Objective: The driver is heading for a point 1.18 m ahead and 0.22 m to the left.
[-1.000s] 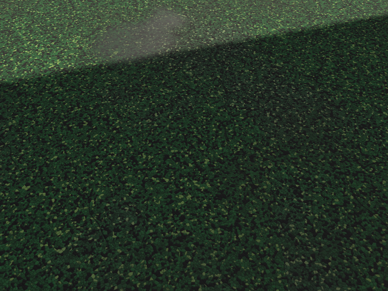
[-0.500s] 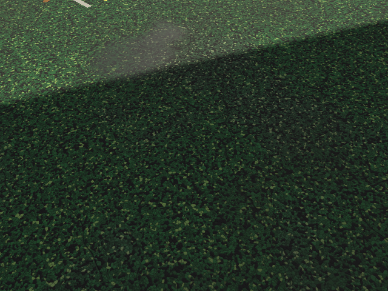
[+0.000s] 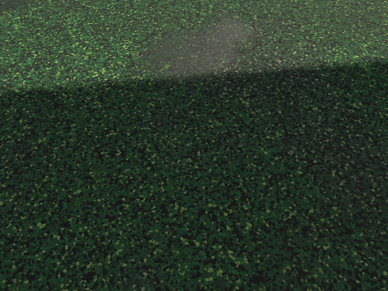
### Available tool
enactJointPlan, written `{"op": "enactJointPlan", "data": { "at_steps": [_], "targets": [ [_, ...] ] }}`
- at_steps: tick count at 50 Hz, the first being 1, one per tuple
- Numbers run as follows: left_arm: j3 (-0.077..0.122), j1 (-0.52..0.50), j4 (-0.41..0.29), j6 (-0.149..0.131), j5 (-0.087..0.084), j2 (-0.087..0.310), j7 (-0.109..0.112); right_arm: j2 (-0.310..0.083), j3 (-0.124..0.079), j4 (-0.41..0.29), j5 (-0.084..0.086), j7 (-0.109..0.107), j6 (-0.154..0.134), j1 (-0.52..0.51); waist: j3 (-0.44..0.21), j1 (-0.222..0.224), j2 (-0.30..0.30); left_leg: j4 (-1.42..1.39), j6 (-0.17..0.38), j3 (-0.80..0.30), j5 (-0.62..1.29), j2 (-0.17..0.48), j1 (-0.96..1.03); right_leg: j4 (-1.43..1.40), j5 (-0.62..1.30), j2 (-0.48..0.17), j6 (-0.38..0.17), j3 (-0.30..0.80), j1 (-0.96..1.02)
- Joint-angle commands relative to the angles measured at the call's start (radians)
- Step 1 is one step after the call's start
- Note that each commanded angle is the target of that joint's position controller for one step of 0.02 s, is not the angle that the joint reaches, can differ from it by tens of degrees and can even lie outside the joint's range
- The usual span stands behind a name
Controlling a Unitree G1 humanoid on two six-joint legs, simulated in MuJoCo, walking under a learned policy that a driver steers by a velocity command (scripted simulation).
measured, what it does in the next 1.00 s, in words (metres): walks ahead, turning left: right foot, then left foot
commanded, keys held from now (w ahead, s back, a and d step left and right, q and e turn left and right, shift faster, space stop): w+q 0.70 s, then w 0.28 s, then w+e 0.02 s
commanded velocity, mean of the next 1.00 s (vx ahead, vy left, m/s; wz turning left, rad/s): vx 0.50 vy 0.00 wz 0.50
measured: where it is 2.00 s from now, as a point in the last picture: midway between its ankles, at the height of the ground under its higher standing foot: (133, 201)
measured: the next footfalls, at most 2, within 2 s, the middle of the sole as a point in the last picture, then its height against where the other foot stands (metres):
right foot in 0.36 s outside the picture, level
left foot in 0.88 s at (146, 267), level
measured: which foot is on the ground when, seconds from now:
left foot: down 0.00-0.38, up 0.40-0.86, down 0.88-1.00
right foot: up 0.00-0.34, down 0.36-0.90, up 0.92-1.00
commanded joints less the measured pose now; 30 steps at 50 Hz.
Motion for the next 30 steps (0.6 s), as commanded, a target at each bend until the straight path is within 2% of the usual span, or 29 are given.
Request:
{"op": "enactJointPlan", "data": {
  "at_steps": [1, 4, 7, 12, 14, 15, 16, 17, 18, 19, 20, 21, 22, 23, 24, 25, 28, 30],
  "targets": [
    [0.017, 0.073, -0.050, 0.035, 0.012, 0.072, -0.005, -0.114, -0.017, -0.054, 0.008, -0.009, -0.032, 0.037, -0.014, 0.045, -0.013, -0.214, 0.130, -0.318, 0.316, 0.289, -0.012, -0.103, 0.051, -0.030, 0.042, -0.013, -0.065],
    [0.019, -0.094, -0.122, 0.045, 0.008, 0.089, -0.012, -0.116, -0.017, -0.057, 0.011, -0.008, -0.025, 0.111, 0.006, -0.010, 0.034, -0.217, 0.071, -0.313, 0.356, 0.259, 0.027, -0.260, 0.191, -0.024, 0.066, -0.040, -0.144],
    [0.015, -0.206, -0.171, 0.048, 0.003, 0.091, -0.021, -0.118, -0.018, -0.061, 0.008, -0.010, -0.015, 0.184, -0.013, -0.059, 0.059, -0.179, 0.027, -0.328, 0.427, 0.250, 0.127, -0.375, 0.281, 0.002, 0.068, -0.042, -0.185],
    [-0.001, -0.357, -0.249, 0.037, -0.009, 0.099, -0.028, -0.133, -0.022, -0.077, -0.007, -0.023, -0.007, 0.251, -0.009, -0.107, 0.083, -0.114, 0.040, -0.388, 0.518, 0.274, 0.279, -0.539, 0.264, 0.053, 0.052, -0.041, -0.210],
    [-0.001, -0.346, -0.266, 0.027, -0.015, 0.115, -0.027, -0.148, -0.026, -0.092, -0.011, -0.030, -0.007, 0.231, -0.014, -0.084, 0.095, -0.075, 0.030, -0.412, 0.559, 0.289, 0.291, -0.621, 0.243, 0.068, 0.031, -0.026, -0.128],
    [0.003, -0.288, -0.256, 0.021, -0.018, 0.130, -0.023, -0.161, -0.029, -0.107, -0.011, -0.032, -0.009, 0.190, -0.029, -0.046, 0.101, -0.039, 0.008, -0.405, 0.616, 0.283, 0.255, -0.672, 0.214, 0.084, 0.015, -0.024, -0.014],
    [0.014, -0.190, -0.229, 0.015, -0.020, 0.157, -0.014, -0.176, -0.033, -0.120, -0.011, -0.029, -0.014, 0.155, -0.073, -0.001, 0.102, 0.041, -0.017, -0.398, 0.721, 0.265, 0.214, -0.699, 0.179, 0.114, -0.003, -0.031, 0.144],
    [0.027, -0.048, -0.192, 0.005, -0.021, 0.188, -0.003, -0.186, -0.035, -0.129, -0.004, -0.018, -0.023, 0.130, -0.150, 0.068, 0.072, 0.197, -0.039, -0.372, 0.747, 0.225, 0.173, -0.757, 0.218, 0.112, -0.027, -0.032, 0.338],
    [0.043, 0.105, -0.174, -0.007, -0.002, 0.240, 0.015, -0.155, -0.028, -0.153, 0.009, -0.006, -0.035, 0.120, -0.268, 0.131, 0.028, 0.417, -0.055, -0.347, 0.533, 0.176, 0.038, -0.763, 0.132, -0.031, -0.066, 0.095, 0.589],
    [0.062, 0.180, -0.181, 0.000, 0.028, 0.323, 0.028, -0.045, -0.006, -0.188, 0.046, -0.006, -0.035, 0.191, -0.401, 0.106, -0.176, 0.717, -0.086, -0.217, -0.146, 0.053, -0.235, -0.779, 0.099, -0.329, -0.142, 0.462, 0.853],
    [0.069, 0.140, -0.179, 0.017, 0.010, 0.313, 0.018, -0.120, -0.016, -0.199, 0.026, -0.014, -0.024, 0.249, -0.447, 0.050, -0.262, 0.869, -0.078, -0.174, -0.359, 0.058, -0.350, -0.868, 0.035, -0.400, -0.223, 0.757, 0.815],
    [0.050, 0.055, -0.199, 0.024, 0.001, 0.207, 0.012, -0.141, -0.021, -0.175, 0.000, -0.017, -0.006, 0.208, -0.271, 0.023, -0.103, 0.910, -0.083, -0.165, -0.263, 0.131, -0.398, -0.894, -0.080, -0.354, -0.208, 0.625, 0.658],
    [0.033, 0.006, -0.201, 0.022, -0.004, 0.136, 0.008, -0.125, -0.016, -0.180, -0.011, -0.006, -0.001, 0.138, -0.146, 0.026, -0.008, 0.867, -0.091, -0.150, -0.188, 0.162, -0.394, -0.929, -0.055, -0.290, -0.182, 0.460, 0.516],
    [0.026, -0.006, -0.193, 0.018, 0.001, 0.120, 0.007, -0.105, -0.016, -0.188, -0.014, 0.004, 0.005, 0.113, -0.091, 0.009, -0.018, 0.824, -0.096, -0.142, -0.160, 0.189, -0.374, -0.964, 0.015, -0.244, -0.151, 0.350, 0.433],
    [0.025, 0.015, -0.175, 0.011, -0.002, 0.122, 0.010, -0.099, -0.017, -0.199, -0.027, 0.015, 0.016, 0.099, -0.061, -0.001, -0.060, 0.796, -0.103, -0.136, -0.150, 0.209, -0.359, -0.985, 0.097, -0.215, -0.140, 0.268, 0.379],
    [0.027, 0.030, -0.160, 0.002, -0.007, 0.126, 0.007, -0.089, -0.015, -0.201, -0.030, 0.023, 0.029, 0.099, -0.052, -0.010, -0.074, 0.791, -0.106, -0.124, -0.141, 0.215, -0.345, -0.999, 0.169, -0.195, -0.132, 0.202, 0.353],
    [0.035, 0.077, -0.136, -0.025, -0.023, 0.138, -0.004, -0.076, -0.011, -0.243, -0.029, 0.042, 0.047, 0.032, -0.056, -0.015, -0.083, 0.767, -0.111, -0.111, -0.080, 0.232, -0.406, -1.032, 0.315, -0.200, -0.143, 0.095, 0.369],
    [0.038, 0.098, -0.126, -0.028, -0.022, 0.143, -0.005, -0.074, -0.008, -0.275, -0.030, 0.052, 0.050, -0.039, -0.042, -0.008, -0.077, 0.729, -0.119, -0.103, -0.016, 0.244, -0.468, -1.051, 0.346, -0.197, -0.146, 0.029, 0.389]
  ]
}}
